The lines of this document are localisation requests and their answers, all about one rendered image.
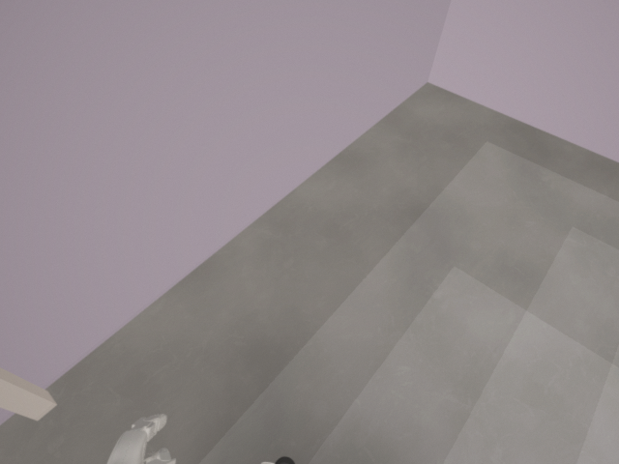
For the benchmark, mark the robot left hand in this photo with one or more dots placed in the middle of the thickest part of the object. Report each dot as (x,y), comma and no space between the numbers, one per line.
(131,446)

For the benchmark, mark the panel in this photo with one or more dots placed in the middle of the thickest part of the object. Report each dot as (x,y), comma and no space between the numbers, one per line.
(22,397)

